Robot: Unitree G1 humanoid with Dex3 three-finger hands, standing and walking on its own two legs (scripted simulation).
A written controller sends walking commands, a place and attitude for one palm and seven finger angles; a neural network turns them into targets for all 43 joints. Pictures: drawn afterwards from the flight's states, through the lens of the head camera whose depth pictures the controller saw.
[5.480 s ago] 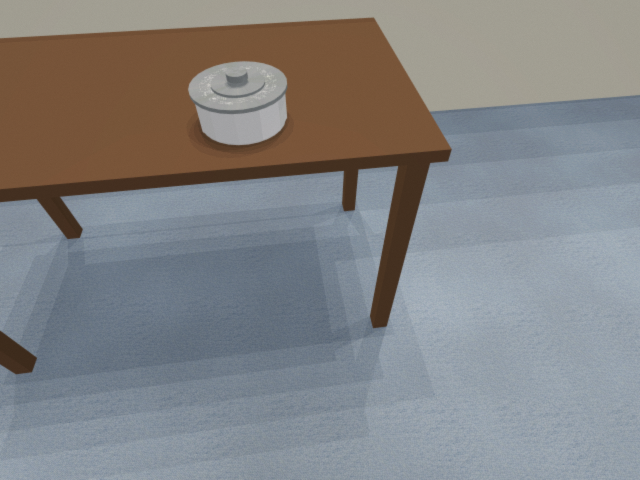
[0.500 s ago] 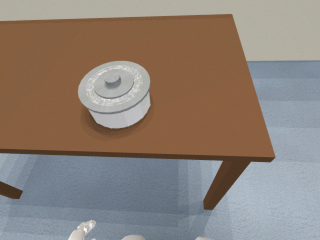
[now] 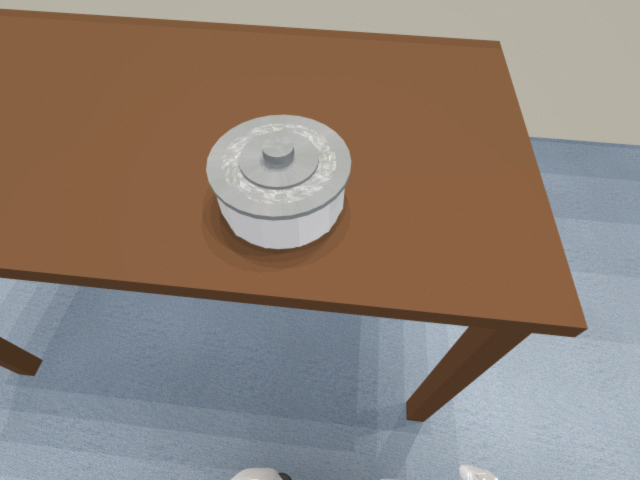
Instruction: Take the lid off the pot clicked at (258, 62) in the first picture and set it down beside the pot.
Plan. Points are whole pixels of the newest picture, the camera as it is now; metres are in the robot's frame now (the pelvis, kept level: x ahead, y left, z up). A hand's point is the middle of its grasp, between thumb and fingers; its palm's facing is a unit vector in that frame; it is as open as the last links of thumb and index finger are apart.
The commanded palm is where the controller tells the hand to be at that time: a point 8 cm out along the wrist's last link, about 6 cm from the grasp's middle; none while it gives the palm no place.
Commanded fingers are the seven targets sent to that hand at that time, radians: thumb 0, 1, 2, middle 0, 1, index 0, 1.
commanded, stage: come to a stop and stand still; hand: left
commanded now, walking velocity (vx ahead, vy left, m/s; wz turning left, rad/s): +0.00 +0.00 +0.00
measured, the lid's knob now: (278, 149) +0.49 +0.11 +0.11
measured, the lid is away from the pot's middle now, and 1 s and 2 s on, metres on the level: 0.00 0.00 0.00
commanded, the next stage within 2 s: look again from close up in 0.70 s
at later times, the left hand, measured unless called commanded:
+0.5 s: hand out of the picture +0.08 +0.21 -0.18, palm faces -0.04 -0.98 -0.21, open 7.3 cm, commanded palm none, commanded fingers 0.00 0.90 0.90 -0.20 -0.30 -0.20 -0.30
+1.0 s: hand out of the picture +0.02 +0.21 -0.18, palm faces -0.03 -0.98 -0.19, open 7.4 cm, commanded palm none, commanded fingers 0.00 0.90 0.90 -0.20 -0.30 -0.20 -0.30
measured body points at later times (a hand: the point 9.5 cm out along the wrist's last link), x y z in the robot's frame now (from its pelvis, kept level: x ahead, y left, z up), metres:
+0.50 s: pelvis +0.02 +0.03 +0.00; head +0.04 +0.04 +0.45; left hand +0.08 +0.26 -0.16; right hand +0.03 -0.20 -0.15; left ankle +0.04 +0.12 -0.73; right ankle -0.03 -0.11 -0.73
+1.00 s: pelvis +0.02 +0.04 +0.00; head +0.05 +0.06 +0.45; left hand +0.03 +0.27 -0.16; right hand +0.07 -0.20 -0.14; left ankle +0.04 +0.12 -0.73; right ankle -0.03 -0.11 -0.73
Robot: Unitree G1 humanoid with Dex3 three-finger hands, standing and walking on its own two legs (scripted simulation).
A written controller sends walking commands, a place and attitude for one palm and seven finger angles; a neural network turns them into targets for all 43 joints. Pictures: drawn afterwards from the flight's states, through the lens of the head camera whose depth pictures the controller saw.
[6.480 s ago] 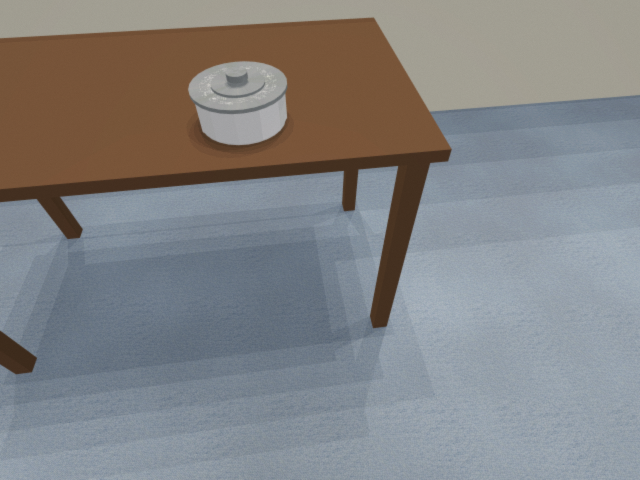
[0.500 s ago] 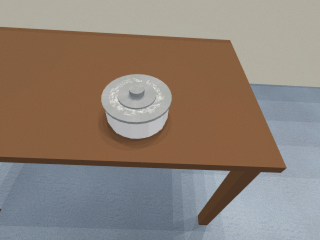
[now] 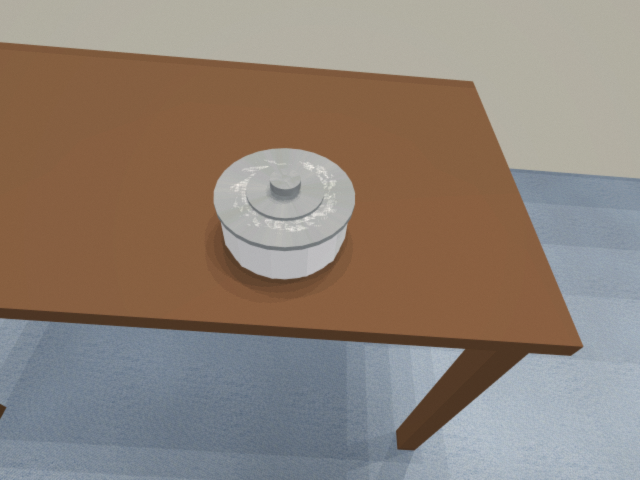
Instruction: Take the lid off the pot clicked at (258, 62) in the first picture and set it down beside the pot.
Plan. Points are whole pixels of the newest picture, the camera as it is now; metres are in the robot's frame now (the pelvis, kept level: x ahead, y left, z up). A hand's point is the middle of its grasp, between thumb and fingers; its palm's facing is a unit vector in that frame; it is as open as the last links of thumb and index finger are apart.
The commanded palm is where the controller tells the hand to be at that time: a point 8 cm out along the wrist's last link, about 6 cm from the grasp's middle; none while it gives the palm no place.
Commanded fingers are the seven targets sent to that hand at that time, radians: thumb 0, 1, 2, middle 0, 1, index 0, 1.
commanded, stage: look again from close up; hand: left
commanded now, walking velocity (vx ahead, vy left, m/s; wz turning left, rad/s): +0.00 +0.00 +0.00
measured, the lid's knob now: (285, 182) +0.46 +0.09 +0.11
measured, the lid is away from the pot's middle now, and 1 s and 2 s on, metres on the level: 0.00 0.00 0.00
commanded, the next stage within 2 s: lift the closed hand beside the body in 0.46 s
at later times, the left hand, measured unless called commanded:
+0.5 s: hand out of the picture -0.02 +0.17 -0.18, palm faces +0.00 -0.99 -0.17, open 7.4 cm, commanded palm none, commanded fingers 0.00 0.90 0.90 -0.20 -0.30 -0.20 -0.30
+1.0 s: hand out of the picture +0.11 +0.19 -0.01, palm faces +0.27 -0.92 -0.28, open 4.1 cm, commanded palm +0.06 +0.24 +0.03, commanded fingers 0.00 0.90 0.90 -1.21 -1.40 -1.21 -1.40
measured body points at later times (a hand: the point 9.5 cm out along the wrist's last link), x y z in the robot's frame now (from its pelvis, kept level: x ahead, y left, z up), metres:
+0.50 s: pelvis -0.01 +0.00 +0.00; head +0.02 +0.03 +0.45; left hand -0.01 +0.23 -0.17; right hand +0.01 -0.23 -0.14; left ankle +0.01 +0.08 -0.74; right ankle -0.05 -0.15 -0.74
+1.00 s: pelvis -0.03 -0.02 +0.00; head -0.04 -0.02 +0.45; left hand +0.09 +0.24 +0.01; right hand +0.22 -0.23 -0.03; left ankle +0.01 +0.08 -0.74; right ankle -0.05 -0.15 -0.74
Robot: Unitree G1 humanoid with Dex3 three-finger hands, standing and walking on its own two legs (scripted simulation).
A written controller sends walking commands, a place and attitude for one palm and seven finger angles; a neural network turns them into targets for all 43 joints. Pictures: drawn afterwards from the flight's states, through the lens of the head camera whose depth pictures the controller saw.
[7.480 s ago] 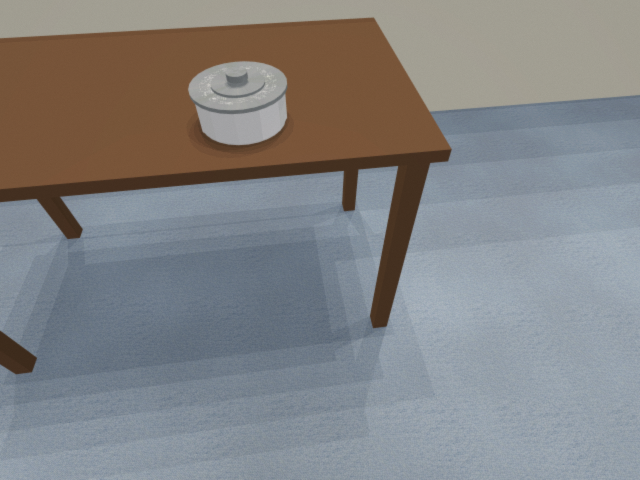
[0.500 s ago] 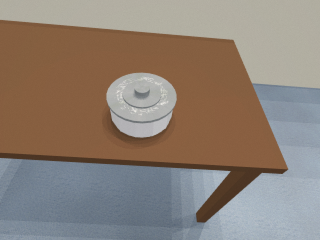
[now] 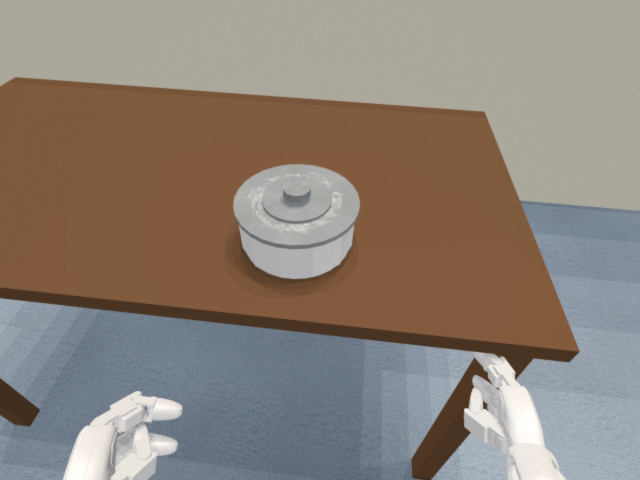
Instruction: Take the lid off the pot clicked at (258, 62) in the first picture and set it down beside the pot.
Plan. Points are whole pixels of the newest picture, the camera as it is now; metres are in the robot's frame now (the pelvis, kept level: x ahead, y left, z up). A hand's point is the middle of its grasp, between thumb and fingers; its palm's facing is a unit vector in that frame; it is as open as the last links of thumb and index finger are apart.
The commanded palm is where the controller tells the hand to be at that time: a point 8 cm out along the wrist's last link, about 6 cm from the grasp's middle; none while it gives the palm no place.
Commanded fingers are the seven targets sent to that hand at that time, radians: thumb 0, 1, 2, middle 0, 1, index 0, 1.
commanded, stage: lift the closed hand beside the body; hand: left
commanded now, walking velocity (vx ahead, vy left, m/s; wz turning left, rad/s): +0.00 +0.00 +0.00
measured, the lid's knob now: (296, 190) +0.49 +0.09 +0.11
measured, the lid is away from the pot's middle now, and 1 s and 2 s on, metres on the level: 0.00 0.00 0.00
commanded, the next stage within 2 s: raise the hand higher, near the body in 0.18 s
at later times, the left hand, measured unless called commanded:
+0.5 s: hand (133, 414) +0.16 +0.21 +0.07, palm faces +0.27 -0.85 -0.46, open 3.1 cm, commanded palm +0.11 +0.25 +0.11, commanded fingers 0.00 0.90 0.90 -1.30 -1.50 -1.30 -1.50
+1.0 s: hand (129, 349) +0.20 +0.21 +0.13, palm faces +0.31 -0.83 -0.45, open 3.1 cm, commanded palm +0.15 +0.25 +0.16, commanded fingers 0.00 0.90 0.90 -1.30 -1.50 -1.30 -1.50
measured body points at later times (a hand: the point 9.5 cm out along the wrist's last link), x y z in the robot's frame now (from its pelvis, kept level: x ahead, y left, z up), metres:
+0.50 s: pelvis +0.03 -0.03 +0.00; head +0.02 -0.05 +0.45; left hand +0.14 +0.26 +0.10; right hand +0.21 -0.25 -0.09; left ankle +0.04 +0.10 -0.74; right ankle -0.03 -0.12 -0.74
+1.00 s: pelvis +0.03 -0.02 +0.00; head +0.02 -0.04 +0.45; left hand +0.18 +0.26 +0.16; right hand +0.24 -0.23 -0.07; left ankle +0.04 +0.10 -0.74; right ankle -0.03 -0.12 -0.74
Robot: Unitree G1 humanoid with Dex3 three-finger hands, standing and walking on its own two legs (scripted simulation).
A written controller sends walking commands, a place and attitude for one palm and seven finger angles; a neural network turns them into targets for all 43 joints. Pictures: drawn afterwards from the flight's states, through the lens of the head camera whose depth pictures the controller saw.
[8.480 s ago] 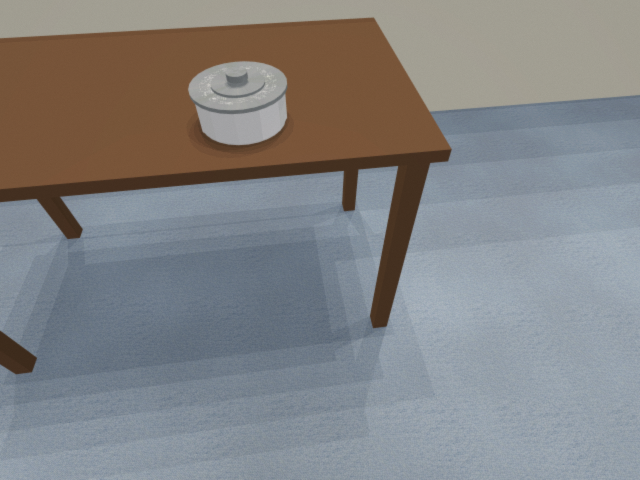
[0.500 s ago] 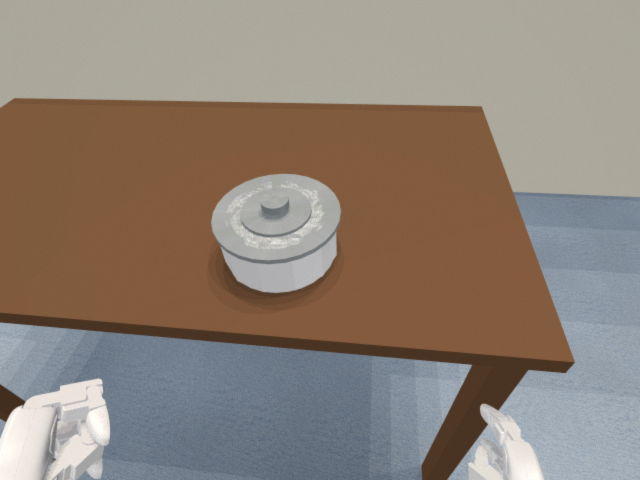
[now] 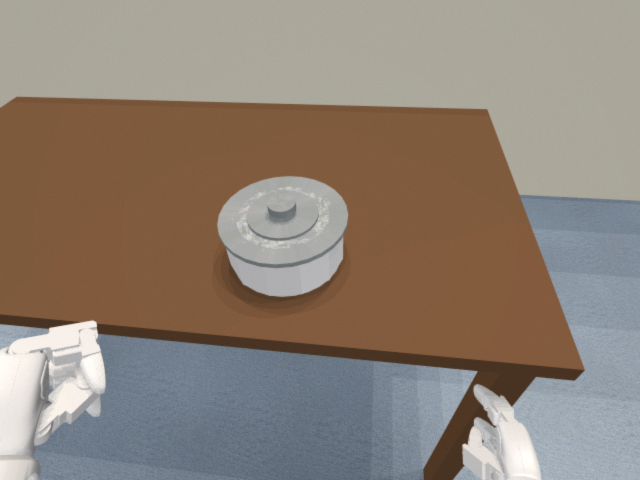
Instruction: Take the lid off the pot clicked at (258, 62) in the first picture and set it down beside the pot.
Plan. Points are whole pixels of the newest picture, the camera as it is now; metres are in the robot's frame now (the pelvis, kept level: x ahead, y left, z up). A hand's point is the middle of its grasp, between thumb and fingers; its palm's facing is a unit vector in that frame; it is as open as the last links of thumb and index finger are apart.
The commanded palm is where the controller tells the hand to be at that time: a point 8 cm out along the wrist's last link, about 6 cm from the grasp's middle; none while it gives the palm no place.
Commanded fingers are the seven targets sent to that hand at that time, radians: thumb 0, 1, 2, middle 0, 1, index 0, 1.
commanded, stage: raise the hand higher, near the body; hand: left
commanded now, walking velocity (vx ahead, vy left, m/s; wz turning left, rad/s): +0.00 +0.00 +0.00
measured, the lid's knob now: (281, 205) +0.46 +0.12 +0.11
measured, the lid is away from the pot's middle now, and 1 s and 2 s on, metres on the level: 0.00 0.00 0.00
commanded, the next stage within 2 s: reach forward and open the fingers in 0.06 s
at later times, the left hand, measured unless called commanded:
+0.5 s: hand (66, 366) +0.18 +0.28 +0.13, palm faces -0.09 -0.06 -0.99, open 3.0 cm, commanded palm +0.16 +0.27 +0.20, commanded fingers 0.00 0.32 1.28 -1.12 -0.86 -1.12 -0.86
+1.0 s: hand (67, 324) +0.21 +0.28 +0.15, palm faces -0.11 -0.02 -0.99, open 8.4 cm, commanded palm +0.19 +0.27 +0.22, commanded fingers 0.00 -0.34 1.53 -0.85 -0.08 -0.85 -0.08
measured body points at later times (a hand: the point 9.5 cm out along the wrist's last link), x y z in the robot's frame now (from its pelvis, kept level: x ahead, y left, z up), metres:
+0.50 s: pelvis -0.03 +0.01 +0.00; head -0.02 -0.04 +0.44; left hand +0.17 +0.28 +0.19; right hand +0.21 -0.20 -0.09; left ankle +0.00 +0.12 -0.74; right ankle -0.06 -0.11 -0.74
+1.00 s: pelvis -0.06 +0.02 +0.00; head -0.05 -0.02 +0.45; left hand +0.21 +0.28 +0.21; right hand +0.16 -0.19 -0.09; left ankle +0.00 +0.12 -0.74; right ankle -0.06 -0.11 -0.74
